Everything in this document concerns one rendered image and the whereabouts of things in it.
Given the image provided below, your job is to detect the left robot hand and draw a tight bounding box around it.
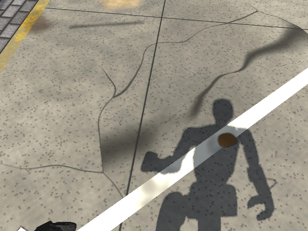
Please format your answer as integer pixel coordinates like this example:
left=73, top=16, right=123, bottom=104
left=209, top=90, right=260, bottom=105
left=35, top=220, right=77, bottom=231

